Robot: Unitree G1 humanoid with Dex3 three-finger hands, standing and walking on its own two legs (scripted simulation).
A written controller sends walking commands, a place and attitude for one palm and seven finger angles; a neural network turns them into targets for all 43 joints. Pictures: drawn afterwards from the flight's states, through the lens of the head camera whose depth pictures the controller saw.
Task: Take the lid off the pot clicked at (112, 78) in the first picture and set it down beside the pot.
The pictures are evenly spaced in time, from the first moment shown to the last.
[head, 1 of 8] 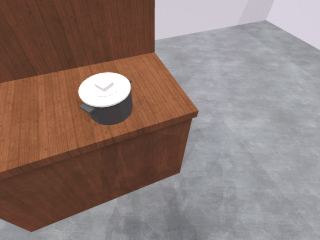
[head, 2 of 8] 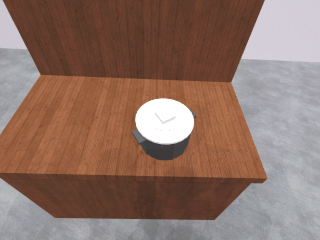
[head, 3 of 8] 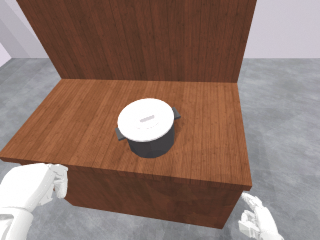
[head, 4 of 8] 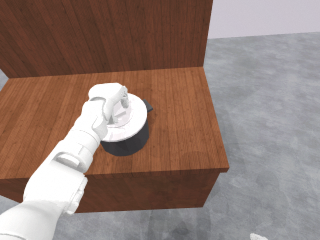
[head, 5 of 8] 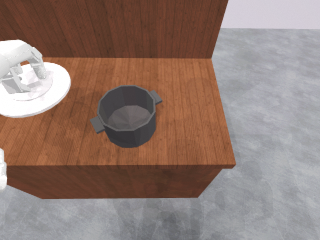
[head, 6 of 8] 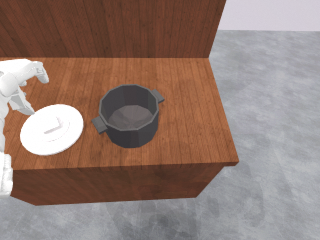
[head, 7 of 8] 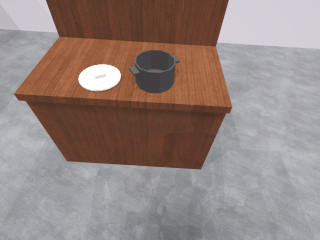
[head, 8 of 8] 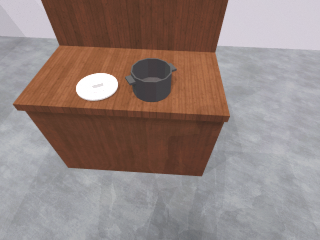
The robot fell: no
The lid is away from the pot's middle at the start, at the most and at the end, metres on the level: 0.00 0.26 0.25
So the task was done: yes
